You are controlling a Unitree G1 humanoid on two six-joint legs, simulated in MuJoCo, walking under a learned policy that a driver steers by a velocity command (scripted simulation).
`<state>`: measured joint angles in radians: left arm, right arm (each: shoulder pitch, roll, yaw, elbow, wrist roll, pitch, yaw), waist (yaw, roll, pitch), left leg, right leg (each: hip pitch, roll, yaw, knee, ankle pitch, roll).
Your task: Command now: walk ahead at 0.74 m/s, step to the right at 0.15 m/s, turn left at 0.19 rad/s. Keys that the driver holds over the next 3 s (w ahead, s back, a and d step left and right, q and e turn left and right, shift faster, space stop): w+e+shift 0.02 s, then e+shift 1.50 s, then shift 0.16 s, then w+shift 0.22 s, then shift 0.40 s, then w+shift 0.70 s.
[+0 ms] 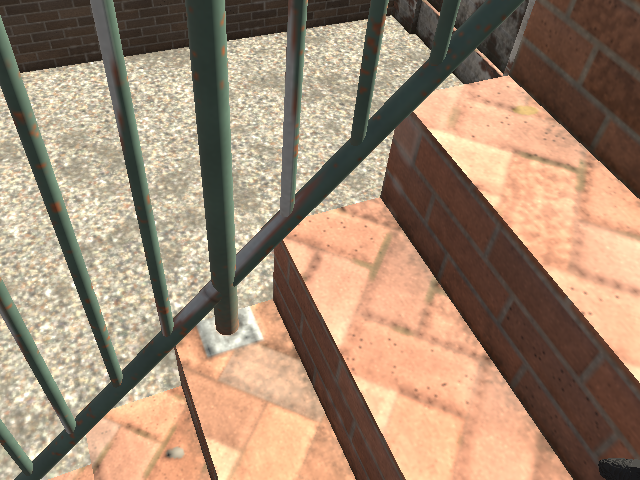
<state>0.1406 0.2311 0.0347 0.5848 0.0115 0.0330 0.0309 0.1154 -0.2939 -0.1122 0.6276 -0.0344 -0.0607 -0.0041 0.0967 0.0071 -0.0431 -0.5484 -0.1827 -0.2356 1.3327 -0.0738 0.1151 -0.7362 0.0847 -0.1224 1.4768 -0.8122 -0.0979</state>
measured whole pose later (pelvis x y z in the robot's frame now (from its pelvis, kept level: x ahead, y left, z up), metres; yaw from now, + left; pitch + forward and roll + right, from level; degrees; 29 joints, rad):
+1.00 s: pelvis +0.31 +0.23 +0.00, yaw -37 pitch +0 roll -5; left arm 0.11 0.28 0.04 0.49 -0.01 -0.01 -0.01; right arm 0.17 -0.28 -0.03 0.68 -0.02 0.03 -0.01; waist 0.07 -0.04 0.13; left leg 0.05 0.11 0.08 0.30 0.28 0.04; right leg -0.74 0.15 0.02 1.44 -0.71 -0.02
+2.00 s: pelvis +0.26 +0.40 -0.09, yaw -80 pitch +5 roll +1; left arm -0.12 0.23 -0.08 0.40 -0.03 0.06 0.05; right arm 0.32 -0.20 -0.03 0.63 -0.03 -0.03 0.04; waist -0.15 -0.04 -0.08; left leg -0.36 0.17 0.15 0.59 -0.31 0.07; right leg -0.79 -0.20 -0.01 1.56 -0.35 -0.07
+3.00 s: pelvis +0.01 +0.32 -0.20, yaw -73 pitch +0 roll +8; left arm 0.26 0.20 0.08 0.69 0.03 -0.04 0.03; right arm 0.04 -0.24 -0.09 0.85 -0.06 -0.04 -0.07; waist 0.06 0.03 -0.03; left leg -0.71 0.07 0.28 1.27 -0.72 0.07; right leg -0.95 0.05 0.19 1.89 -0.05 -0.07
